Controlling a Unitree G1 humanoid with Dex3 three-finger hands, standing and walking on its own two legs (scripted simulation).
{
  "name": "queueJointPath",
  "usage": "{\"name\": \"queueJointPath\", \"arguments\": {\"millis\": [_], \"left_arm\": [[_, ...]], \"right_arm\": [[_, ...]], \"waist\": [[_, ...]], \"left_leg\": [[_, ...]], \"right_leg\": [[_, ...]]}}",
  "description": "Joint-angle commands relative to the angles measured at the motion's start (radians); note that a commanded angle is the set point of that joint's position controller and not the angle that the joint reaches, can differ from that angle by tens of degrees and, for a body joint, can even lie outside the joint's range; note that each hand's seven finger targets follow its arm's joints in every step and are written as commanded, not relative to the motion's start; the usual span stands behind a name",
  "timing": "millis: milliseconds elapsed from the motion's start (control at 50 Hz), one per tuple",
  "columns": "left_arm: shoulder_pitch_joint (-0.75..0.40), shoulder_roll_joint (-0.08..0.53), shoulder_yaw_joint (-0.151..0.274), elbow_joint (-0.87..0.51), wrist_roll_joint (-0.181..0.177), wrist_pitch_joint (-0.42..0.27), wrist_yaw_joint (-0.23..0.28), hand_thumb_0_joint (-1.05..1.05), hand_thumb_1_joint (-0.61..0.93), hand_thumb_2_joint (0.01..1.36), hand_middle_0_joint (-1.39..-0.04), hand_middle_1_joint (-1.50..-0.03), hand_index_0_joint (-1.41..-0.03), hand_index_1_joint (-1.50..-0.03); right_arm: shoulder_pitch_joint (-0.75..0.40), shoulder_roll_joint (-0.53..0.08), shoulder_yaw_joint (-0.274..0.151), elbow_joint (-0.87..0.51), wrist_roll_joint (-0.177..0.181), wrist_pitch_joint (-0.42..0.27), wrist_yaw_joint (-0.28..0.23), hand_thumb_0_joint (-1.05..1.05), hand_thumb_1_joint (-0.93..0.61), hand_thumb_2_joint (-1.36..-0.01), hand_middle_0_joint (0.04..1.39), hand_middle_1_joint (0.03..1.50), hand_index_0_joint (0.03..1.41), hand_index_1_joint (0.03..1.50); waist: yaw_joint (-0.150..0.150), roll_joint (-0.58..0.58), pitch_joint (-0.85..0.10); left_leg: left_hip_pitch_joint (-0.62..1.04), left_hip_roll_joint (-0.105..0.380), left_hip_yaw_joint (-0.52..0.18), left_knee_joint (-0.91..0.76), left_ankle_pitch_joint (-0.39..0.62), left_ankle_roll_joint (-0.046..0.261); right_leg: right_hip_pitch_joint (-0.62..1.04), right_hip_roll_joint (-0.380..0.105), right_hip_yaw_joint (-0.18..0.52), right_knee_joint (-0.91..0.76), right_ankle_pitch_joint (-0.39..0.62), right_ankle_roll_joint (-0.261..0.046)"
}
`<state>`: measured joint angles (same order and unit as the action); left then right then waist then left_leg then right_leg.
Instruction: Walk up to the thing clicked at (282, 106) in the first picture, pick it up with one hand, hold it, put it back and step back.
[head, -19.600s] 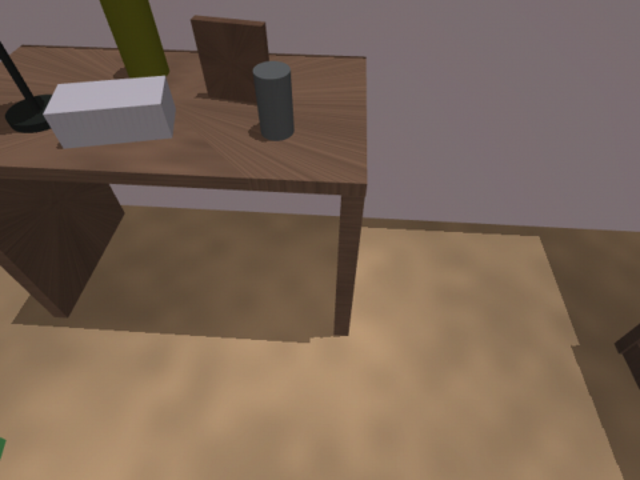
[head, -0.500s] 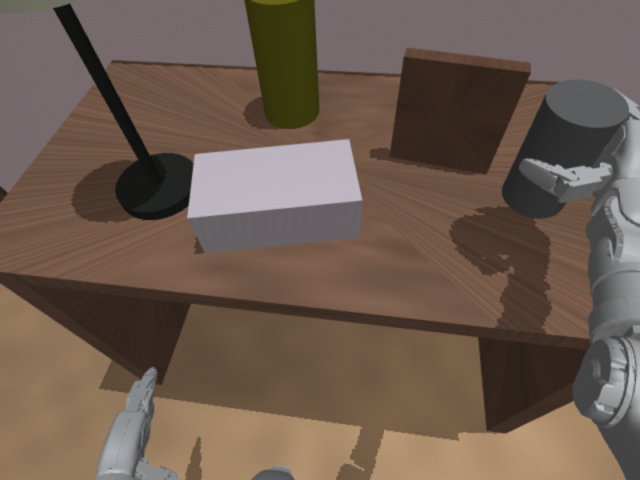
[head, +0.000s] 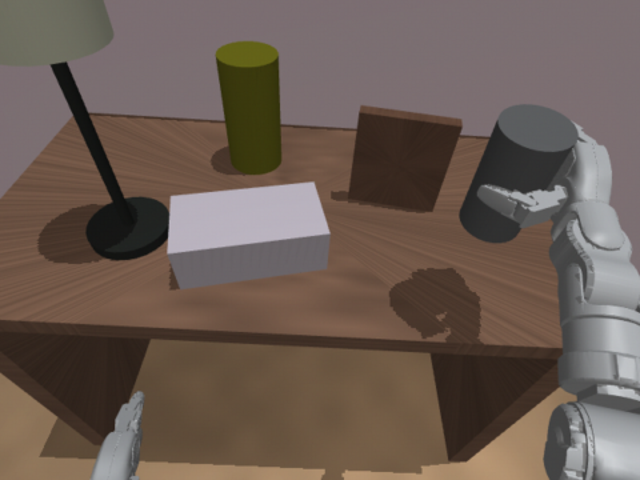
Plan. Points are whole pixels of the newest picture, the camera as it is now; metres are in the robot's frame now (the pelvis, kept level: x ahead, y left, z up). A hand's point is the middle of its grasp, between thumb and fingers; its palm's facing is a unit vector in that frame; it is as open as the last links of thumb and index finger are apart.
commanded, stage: lift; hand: right
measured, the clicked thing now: (510, 179) +0.42 -0.18 +0.20
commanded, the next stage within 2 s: hold in 0.72 s
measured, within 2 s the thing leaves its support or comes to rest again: neither
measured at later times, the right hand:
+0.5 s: hand (545, 181) +0.35 -0.18 +0.25, palm faces +0.17 +0.98 -0.01, open 10.9 cm
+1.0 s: hand (561, 172) +0.33 -0.17 +0.27, palm faces +0.16 +0.99 -0.01, open 10.9 cm
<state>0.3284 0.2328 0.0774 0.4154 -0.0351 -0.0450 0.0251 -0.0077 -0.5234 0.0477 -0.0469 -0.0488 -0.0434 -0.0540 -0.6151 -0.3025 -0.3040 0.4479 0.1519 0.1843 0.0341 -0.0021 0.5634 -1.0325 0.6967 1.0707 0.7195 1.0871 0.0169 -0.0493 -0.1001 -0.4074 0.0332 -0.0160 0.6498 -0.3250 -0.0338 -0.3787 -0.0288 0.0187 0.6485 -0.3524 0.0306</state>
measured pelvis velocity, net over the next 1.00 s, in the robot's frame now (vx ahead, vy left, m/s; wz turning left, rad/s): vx -0.02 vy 0.01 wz -0.02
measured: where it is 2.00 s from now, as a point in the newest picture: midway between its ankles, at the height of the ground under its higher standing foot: outside the picture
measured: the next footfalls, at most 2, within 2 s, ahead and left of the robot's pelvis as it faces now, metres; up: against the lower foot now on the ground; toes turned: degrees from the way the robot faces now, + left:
none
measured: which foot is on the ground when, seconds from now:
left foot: down 0.00-1.00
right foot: down 0.00-1.00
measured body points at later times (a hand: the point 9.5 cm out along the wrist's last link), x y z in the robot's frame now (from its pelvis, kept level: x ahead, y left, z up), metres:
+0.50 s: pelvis -0.02 +0.01 +0.01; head -0.05 +0.04 +0.45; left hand +0.15 +0.26 -0.07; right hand +0.34 -0.23 +0.25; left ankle +0.00 +0.14 -0.72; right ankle -0.01 -0.14 -0.72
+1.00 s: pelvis -0.02 +0.01 +0.01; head -0.06 +0.04 +0.46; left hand +0.16 +0.26 -0.07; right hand +0.32 -0.22 +0.27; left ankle +0.00 +0.14 -0.72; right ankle -0.01 -0.14 -0.72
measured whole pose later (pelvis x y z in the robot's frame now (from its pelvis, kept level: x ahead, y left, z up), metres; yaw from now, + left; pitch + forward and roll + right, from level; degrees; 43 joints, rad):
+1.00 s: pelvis -0.02 +0.01 +0.01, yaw -1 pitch -1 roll +0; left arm 0.26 0.26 0.10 0.57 -0.04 -0.14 0.03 -0.01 -0.53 0.05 -0.04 -0.04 -0.04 -0.05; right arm -0.48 -0.27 -0.31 -0.06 0.21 0.64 0.01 0.00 0.57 -1.04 0.70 1.07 0.72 1.08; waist -0.01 -0.08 -0.08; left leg -0.27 0.04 0.00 0.57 -0.27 -0.03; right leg -0.24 -0.02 0.04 0.55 -0.28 0.04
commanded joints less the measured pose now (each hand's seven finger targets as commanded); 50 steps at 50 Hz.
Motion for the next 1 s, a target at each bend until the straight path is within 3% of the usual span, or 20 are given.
{"name": "queueJointPath", "arguments": {"millis": [0,80,100,160,180,240,260,360,380,520,540,580,620,660,700,740,780,840,900,980], "left_arm": [[-0.063,0.127,0.06,-0.157,-0.003,-0.054,0.013,0.0,-0.536,0.049,-0.036,-0.05,-0.039,-0.047],[-0.097,0.112,0.047,-0.145,-0.002,-0.061,0.009,0.0,-0.544,0.054,-0.037,-0.048,-0.036,-0.048],[-0.11,0.145,0.08,-0.143,-0.002,-0.063,0.015,0.0,-0.542,0.053,-0.036,-0.047,-0.036,-0.047],[-0.113,0.119,0.053,-0.113,-0.002,-0.067,0.014,0.0,-0.536,0.048,-0.035,-0.048,-0.037,-0.045],[-0.124,0.139,0.078,-0.105,-0.003,-0.071,0.018,0.0,-0.539,0.049,-0.035,-0.046,-0.036,-0.045],[-0.132,0.1,0.033,-0.093,-0.002,-0.077,0.009,0.0,-0.537,0.049,-0.032,-0.045,-0.033,-0.043],[-0.145,0.116,0.053,-0.088,-0.004,-0.078,0.012,0.0,-0.534,0.047,-0.031,-0.044,-0.033,-0.042],[-0.168,0.15,0.073,-0.114,-0.006,-0.098,0.018,0.0,-0.546,0.053,-0.032,-0.041,-0.031,-0.043],[-0.15,0.122,0.051,-0.095,-0.005,-0.1,0.015,0.0,-0.546,0.053,-0.032,-0.042,-0.03,-0.043],[-0.164,0.122,0.049,-0.061,-0.004,-0.122,0.018,0.0,-0.542,0.048,-0.035,-0.043,-0.034,-0.044],[-0.159,0.109,0.038,-0.057,-0.005,-0.125,0.014,0.0,-0.541,0.048,-0.034,-0.043,-0.034,-0.044],[-0.184,0.149,0.084,-0.042,-0.005,-0.129,0.017,0.0,-0.546,0.049,-0.036,-0.043,-0.034,-0.045],[-0.161,0.11,0.035,-0.047,-0.005,-0.131,0.01,0.0,-0.544,0.047,-0.035,-0.043,-0.034,-0.044],[-0.187,0.135,0.061,-0.056,-0.005,-0.141,0.013,0.0,-0.547,0.051,-0.037,-0.043,-0.034,-0.046],[-0.185,0.119,0.042,-0.044,-0.004,-0.144,0.01,0.0,-0.547,0.05,-0.037,-0.044,-0.035,-0.046],[-0.206,0.147,0.069,-0.057,-0.004,-0.152,0.014,0.0,-0.55,0.053,-0.038,-0.045,-0.035,-0.048],[-0.198,0.128,0.048,-0.048,-0.004,-0.152,0.014,0.0,-0.549,0.052,-0.037,-0.046,-0.036,-0.048],[-0.195,0.135,0.061,-0.023,-0.007,-0.156,0.014,0.0,-0.543,0.047,-0.039,-0.045,-0.038,-0.046],[-0.204,0.156,0.075,-0.03,-0.005,-0.153,0.012,0.0,-0.545,0.05,-0.04,-0.045,-0.038,-0.047],[-0.207,0.131,0.053,0.008,-0.006,-0.153,0.011,0.0,-0.543,0.049,-0.04,-0.047,-0.04,-0.048]], "right_arm": [[-0.403,-0.211,-0.04,-0.318,0.016,0.007,-0.01,0.0,-0.04,-1.278,1.238,1.416,1.291,1.416],[-0.437,-0.19,-0.023,-0.453,0.025,0.051,-0.017,0.0,-0.039,-1.276,1.233,1.412,1.286,1.412],[-0.431,-0.211,-0.043,-0.457,0.026,0.066,-0.023,0.0,-0.048,-1.283,1.243,1.421,1.295,1.421],[-0.383,-0.19,-0.037,-0.494,0.03,0.106,-0.027,0.0,-0.043,-1.271,1.237,1.412,1.289,1.412],[-0.372,-0.198,-0.047,-0.496,0.035,0.118,-0.029,0.0,-0.034,-1.267,1.232,1.409,1.285,1.409],[-0.369,-0.181,-0.032,-0.535,0.033,0.157,-0.028,0.0,-0.027,-1.27,1.242,1.417,1.294,1.418],[-0.316,-0.182,-0.051,-0.493,0.037,0.172,-0.029,0.0,-0.014,-1.268,1.241,1.419,1.295,1.419],[-0.331,-0.181,-0.051,-0.578,0.047,0.218,-0.028,0.0,-0.02,-1.267,1.242,1.417,1.296,1.417],[-0.337,-0.176,-0.042,-0.577,0.044,0.223,-0.028,0.0,-0.047,-1.263,1.247,1.412,1.298,1.412],[-0.322,-0.174,-0.047,-0.639,0.051,0.263,-0.035,0.0,-0.075,-1.244,1.227,1.384,1.275,1.384],[-0.31,-0.171,-0.045,-0.63,0.05,0.274,-0.033,0.0,-0.069,-1.242,1.225,1.383,1.273,1.383],[-0.308,-0.179,-0.054,-0.661,0.053,0.291,-0.035,0.0,-0.092,-1.257,1.239,1.396,1.286,1.396],[-0.298,-0.157,-0.04,-0.654,0.051,0.304,-0.031,0.0,-0.094,-1.257,1.24,1.397,1.287,1.397],[-0.316,-0.175,-0.054,-0.691,0.057,0.312,-0.032,0.0,-0.101,-1.281,1.255,1.419,1.304,1.419],[-0.302,-0.17,-0.053,-0.683,0.057,0.321,-0.031,0.0,-0.11,-1.259,1.242,1.396,1.288,1.396],[-0.309,-0.175,-0.061,-0.694,0.063,0.331,-0.031,0.0,-0.118,-1.267,1.245,1.401,1.292,1.401],[-0.318,-0.174,-0.053,-0.735,0.061,0.335,-0.032,0.0,-0.14,-1.251,1.239,1.384,1.282,1.384],[-0.255,-0.164,-0.064,-0.669,0.065,0.364,-0.03,0.0,-0.076,-1.267,1.233,1.401,1.284,1.401],[-0.291,-0.185,-0.069,-0.724,0.063,0.374,-0.027,0.0,-0.056,-1.285,1.235,1.417,1.289,1.417],[-0.292,-0.172,-0.064,-0.729,0.069,0.389,-0.029,0.0,-0.058,-1.287,1.234,1.416,1.288,1.417]], "waist": [[0.004,0.059,-0.266],[-0.011,0.018,-0.255],[-0.009,0.044,-0.252],[-0.015,0.047,-0.212],[-0.014,0.046,-0.198],[-0.017,0.041,-0.183],[-0.025,0.059,-0.181],[-0.015,0.08,-0.195],[-0.013,0.062,-0.193],[-0.024,0.056,-0.154],[-0.027,0.04,-0.153],[-0.024,0.021,-0.138],[-0.022,0.051,-0.164],[-0.024,0.046,-0.165],[-0.028,0.043,-0.164],[-0.028,0.06,-0.163],[-0.034,0.058,-0.163],[-0.027,0.065,-0.149],[-0.03,0.069,-0.182],[-0.036,0.071,-0.163]], "left_leg": [[0.132,-0.026,0.063,-0.082,0.331,0.012],[0.138,-0.029,0.069,-0.091,0.296,0.018],[0.136,-0.029,0.069,-0.098,0.278,0.017],[0.134,-0.024,0.065,-0.121,0.226,0.014],[0.135,-0.022,0.065,-0.128,0.211,0.012],[0.131,-0.025,0.069,-0.138,0.18,0.014],[0.145,-0.027,0.072,-0.143,0.18,0.013],[0.151,-0.024,0.072,-0.154,0.193,0.011],[0.152,-0.022,0.071,-0.151,0.209,0.011],[0.145,-0.025,0.077,-0.173,0.139,0.015],[0.151,-0.023,0.074,-0.172,0.153,0.016],[0.141,-0.025,0.079,-0.175,0.141,0.016],[0.151,-0.03,0.083,-0.17,0.179,0.017],[0.154,-0.029,0.085,-0.176,0.169,0.017],[0.16,-0.031,0.086,-0.176,0.174,0.018],[0.166,-0.03,0.087,-0.181,0.164,0.016],[0.166,-0.025,0.082,-0.182,0.162,0.014],[0.168,-0.029,0.084,-0.181,0.186,0.014],[0.183,-0.026,0.086,-0.177,0.227,0.013],[0.18,-0.024,0.086,-0.181,0.234,0.015]], "right_leg": [[0.155,0.029,-0.05,-0.071,0.32,-0.039],[0.166,0.028,-0.047,-0.085,0.303,-0.033],[0.168,0.028,-0.046,-0.09,0.281,-0.035],[0.156,0.035,-0.049,-0.104,0.221,-0.04],[0.15,0.036,-0.05,-0.108,0.208,-0.04],[0.15,0.035,-0.047,-0.123,0.181,-0.04],[0.148,0.033,-0.043,-0.13,0.184,-0.041],[0.177,0.035,-0.043,-0.136,0.196,-0.044],[0.184,0.037,-0.045,-0.133,0.21,-0.044],[0.176,0.039,-0.039,-0.159,0.154,-0.041],[0.175,0.04,-0.039,-0.157,0.168,-0.041],[0.173,0.039,-0.038,-0.168,0.152,-0.038],[0.196,0.035,-0.032,-0.162,0.194,-0.039],[0.199,0.037,-0.031,-0.168,0.185,-0.037],[0.204,0.035,-0.028,-0.171,0.194,-0.036],[0.197,0.036,-0.028,-0.173,0.185,-0.037],[0.201,0.042,-0.033,-0.167,0.183,-0.039],[0.202,0.04,-0.03,-0.169,0.206,-0.038],[0.217,0.042,-0.029,-0.163,0.248,-0.037],[0.214,0.043,-0.03,-0.164,0.259,-0.036]]}}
